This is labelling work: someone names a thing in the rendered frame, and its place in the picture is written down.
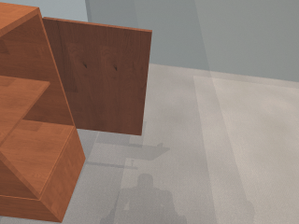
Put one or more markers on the cupboard door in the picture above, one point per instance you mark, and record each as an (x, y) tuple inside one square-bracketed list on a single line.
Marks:
[(104, 72)]

